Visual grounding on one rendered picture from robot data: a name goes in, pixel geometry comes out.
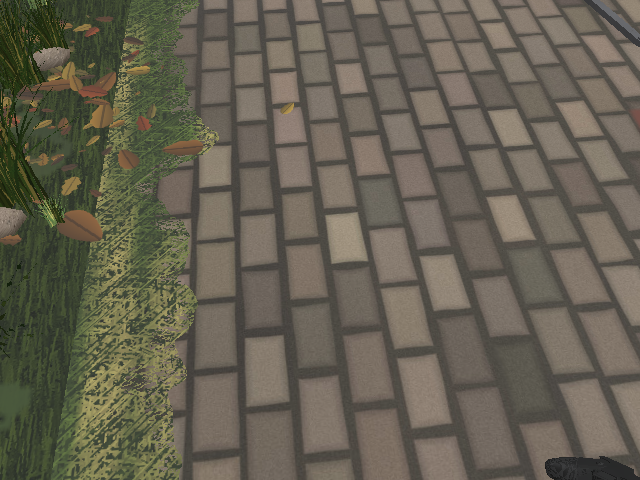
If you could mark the right robot hand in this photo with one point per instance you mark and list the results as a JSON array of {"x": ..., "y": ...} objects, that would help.
[{"x": 572, "y": 468}]

